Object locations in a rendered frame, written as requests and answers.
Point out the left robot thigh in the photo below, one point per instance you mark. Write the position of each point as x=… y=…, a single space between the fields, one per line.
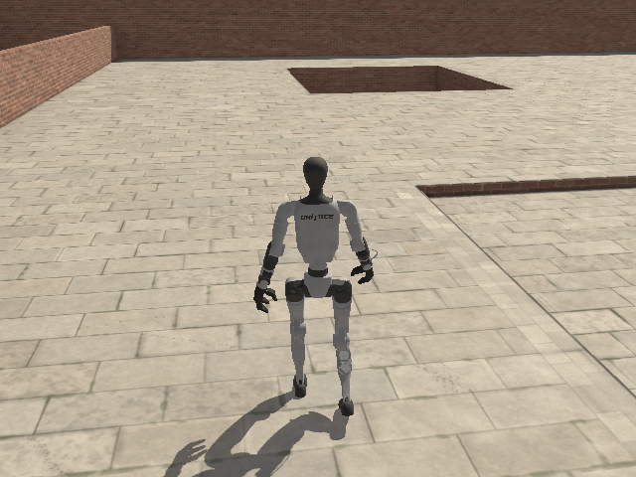
x=295 y=296

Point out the robot right forearm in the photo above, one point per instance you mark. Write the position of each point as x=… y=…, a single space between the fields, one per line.
x=364 y=257

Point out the humanoid robot head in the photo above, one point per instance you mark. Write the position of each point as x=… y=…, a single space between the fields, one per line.
x=315 y=172

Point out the right robot hand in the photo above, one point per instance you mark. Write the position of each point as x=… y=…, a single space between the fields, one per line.
x=367 y=278

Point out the left robot upper arm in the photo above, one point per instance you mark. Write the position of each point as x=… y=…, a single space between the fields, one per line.
x=285 y=211

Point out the robot left forearm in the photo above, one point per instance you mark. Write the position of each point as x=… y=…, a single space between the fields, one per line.
x=267 y=269

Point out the left robot hand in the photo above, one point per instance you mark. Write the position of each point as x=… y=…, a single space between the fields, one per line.
x=259 y=299

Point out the right robot upper arm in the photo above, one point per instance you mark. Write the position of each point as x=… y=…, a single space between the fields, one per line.
x=347 y=209

